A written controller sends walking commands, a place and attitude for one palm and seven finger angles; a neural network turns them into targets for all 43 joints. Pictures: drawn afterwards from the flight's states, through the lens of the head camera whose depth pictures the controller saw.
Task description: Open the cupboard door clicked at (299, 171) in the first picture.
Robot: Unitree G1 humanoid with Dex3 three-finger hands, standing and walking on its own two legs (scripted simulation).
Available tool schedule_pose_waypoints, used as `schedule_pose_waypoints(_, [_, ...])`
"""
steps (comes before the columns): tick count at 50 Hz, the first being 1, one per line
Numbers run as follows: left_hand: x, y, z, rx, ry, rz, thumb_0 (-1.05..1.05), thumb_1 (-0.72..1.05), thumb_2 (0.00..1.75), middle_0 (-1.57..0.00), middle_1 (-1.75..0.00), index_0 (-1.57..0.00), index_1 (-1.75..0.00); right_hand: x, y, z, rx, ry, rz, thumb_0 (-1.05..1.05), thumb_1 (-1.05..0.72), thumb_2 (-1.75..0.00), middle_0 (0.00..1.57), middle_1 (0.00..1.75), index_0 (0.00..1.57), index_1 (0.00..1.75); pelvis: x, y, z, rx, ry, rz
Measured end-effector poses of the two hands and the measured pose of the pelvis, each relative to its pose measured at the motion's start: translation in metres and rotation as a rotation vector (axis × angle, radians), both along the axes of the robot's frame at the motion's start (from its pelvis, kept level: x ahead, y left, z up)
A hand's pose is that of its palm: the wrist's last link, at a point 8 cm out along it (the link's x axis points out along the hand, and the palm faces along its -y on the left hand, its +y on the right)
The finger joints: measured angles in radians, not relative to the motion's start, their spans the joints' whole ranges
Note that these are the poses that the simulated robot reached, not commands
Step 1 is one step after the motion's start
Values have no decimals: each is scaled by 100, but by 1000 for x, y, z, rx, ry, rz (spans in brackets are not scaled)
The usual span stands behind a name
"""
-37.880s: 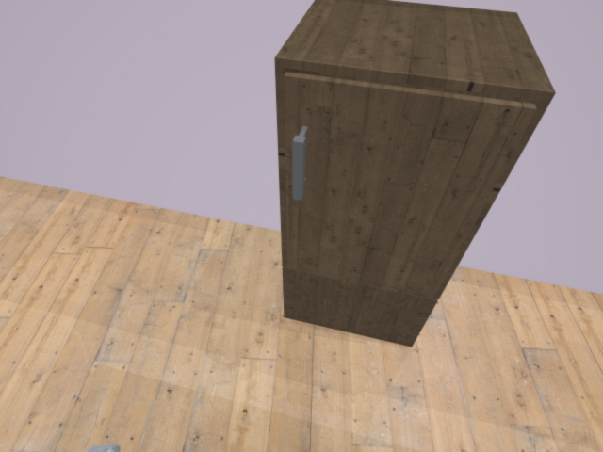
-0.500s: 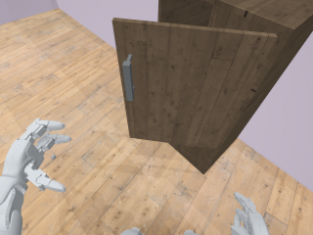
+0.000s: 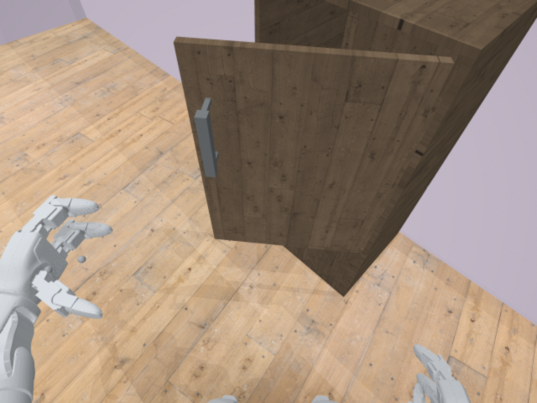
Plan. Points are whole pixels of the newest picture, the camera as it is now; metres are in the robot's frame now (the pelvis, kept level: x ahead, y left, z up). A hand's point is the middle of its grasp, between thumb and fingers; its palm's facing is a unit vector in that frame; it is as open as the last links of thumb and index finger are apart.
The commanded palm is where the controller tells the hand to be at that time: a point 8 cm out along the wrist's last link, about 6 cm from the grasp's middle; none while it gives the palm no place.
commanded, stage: raise the hand with hooked fingers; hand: left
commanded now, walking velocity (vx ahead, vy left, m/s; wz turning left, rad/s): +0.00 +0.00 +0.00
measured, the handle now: (209, 139) +0.56 +0.15 +0.05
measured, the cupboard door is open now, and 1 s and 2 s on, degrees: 39 39 39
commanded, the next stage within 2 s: move the hooked fingers beside the handle in 0.16 s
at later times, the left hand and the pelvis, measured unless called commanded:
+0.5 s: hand (96, 244) +0.31 +0.26 +0.07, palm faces -0.03 -1.00 +0.00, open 14.0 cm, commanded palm +0.30 +0.31 +0.07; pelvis +0.00 +0.00 +0.00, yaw +1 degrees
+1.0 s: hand (129, 203) +0.39 +0.24 +0.06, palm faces -0.04 -1.00 +0.00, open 14.0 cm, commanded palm +0.37 +0.29 +0.07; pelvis +0.01 +0.00 +0.00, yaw -1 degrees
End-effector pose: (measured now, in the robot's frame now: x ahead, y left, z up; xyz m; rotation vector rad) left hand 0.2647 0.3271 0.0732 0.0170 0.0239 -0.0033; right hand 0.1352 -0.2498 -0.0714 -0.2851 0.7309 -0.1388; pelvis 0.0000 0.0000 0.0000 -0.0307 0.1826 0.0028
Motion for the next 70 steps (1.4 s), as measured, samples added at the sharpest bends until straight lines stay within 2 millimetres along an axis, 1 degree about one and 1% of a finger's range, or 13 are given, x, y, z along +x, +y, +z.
schedule_pose_waypoints(6, [-2,1,-3,1,11,-2,-1,-50,30,-30,-120,-30,-120,3,4,-1,6,-4,9,1,-91,-90,21,30,20,30,-1,0,0,-1,-2,3])
schedule_pose_waypoints(14, [-3,3,1,4,0,-5,-1,-50,30,-30,-120,-30,-120,9,9,0,11,-22,20,1,-91,-90,21,30,20,30,-1,1,0,-3,-4,4])
schedule_pose_waypoints(18, [1,3,0,-7,-2,-4,-1,-50,30,-30,-120,-30,-120,11,10,0,5,-22,27,1,-91,-90,21,30,20,30,-2,2,-1,-4,-3,10])
schedule_pose_waypoints(21, [10,1,-3,-15,3,-10,-1,-50,29,-30,-120,-30,-120,10,9,-2,-3,-11,30,1,-91,-90,21,30,20,30,-3,2,-2,-4,2,15])
schedule_pose_waypoints(26, [32,-10,-4,-14,2,-36,-1,-50,29,-30,-120,-30,-120,5,8,-5,-10,15,18,1,-91,-90,21,30,20,30,-4,3,-3,-4,11,14])
schedule_pose_waypoints(35, [67,-18,-5,-12,15,-31,-1,-50,30,-30,-120,-30,-120,-19,1,-13,-1,97,-37,1,-91,-90,21,30,20,30,0,3,-3,1,36,-4])
schedule_pose_waypoints(45, [92,-26,-7,-12,14,-32,-1,-50,30,-30,-120,-30,-120,-46,-8,-22,-5,216,-96,1,-91,-90,21,30,20,30,5,2,-3,3,62,-13])
schedule_pose_waypoints(53, [111,-31,-9,-17,18,-28,-1,-50,30,-30,-120,-30,-120,-56,-13,-25,-12,263,-116,1,-91,-90,21,29,20,30,4,0,-5,3,75,-14])
schedule_pose_waypoints(61, [132,-34,-7,-23,12,-29,-1,-50,30,-30,-120,-30,-120,-65,-15,-29,-13,300,-129,1,-91,-90,21,29,20,30,2,-1,-7,1,91,-19])
schedule_pose_waypoints(70, [158,-35,-13,-26,27,-37,-1,-50,30,-30,-120,-30,-120,-86,-17,-36,-26,381,-150,1,-91,-90,21,29,20,30,-2,0,-14,-4,123,-20])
